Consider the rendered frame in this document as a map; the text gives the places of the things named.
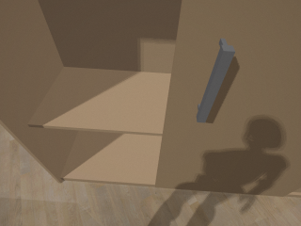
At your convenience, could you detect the handle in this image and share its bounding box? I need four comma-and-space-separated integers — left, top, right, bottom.
196, 38, 235, 123

